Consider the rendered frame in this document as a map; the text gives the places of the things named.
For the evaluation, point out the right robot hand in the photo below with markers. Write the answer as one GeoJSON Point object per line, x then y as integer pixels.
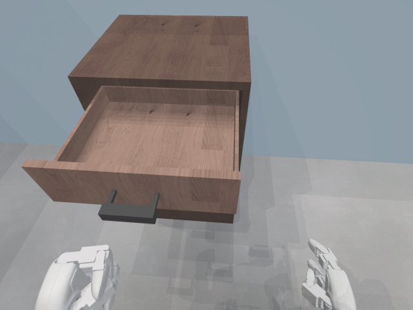
{"type": "Point", "coordinates": [333, 290]}

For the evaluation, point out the cabinet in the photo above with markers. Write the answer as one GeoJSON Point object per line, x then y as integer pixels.
{"type": "Point", "coordinates": [183, 51]}

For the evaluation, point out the left robot hand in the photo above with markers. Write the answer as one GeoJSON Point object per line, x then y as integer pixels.
{"type": "Point", "coordinates": [89, 272]}

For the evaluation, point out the drawer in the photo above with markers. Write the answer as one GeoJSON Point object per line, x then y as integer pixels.
{"type": "Point", "coordinates": [180, 142]}

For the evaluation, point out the handle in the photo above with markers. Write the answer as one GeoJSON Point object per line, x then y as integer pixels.
{"type": "Point", "coordinates": [117, 212]}

